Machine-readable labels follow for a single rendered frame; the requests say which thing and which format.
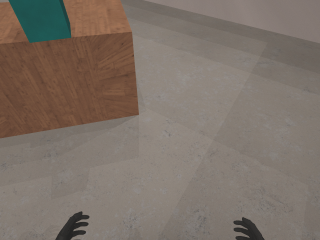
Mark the left robot hand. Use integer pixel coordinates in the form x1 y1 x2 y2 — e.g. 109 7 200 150
55 211 90 240

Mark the right robot hand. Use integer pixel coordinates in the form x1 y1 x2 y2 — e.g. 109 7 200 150
233 217 265 240

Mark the pedestal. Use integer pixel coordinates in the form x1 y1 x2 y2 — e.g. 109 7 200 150
0 0 139 139

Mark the carton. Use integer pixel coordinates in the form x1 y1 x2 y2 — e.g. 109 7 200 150
9 0 71 43

